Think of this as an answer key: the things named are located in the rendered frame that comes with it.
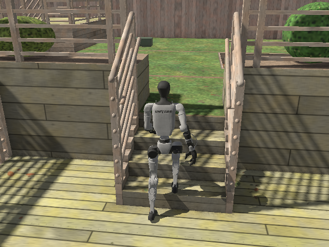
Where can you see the stairs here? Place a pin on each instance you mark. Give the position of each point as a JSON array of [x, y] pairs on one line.
[[201, 186]]

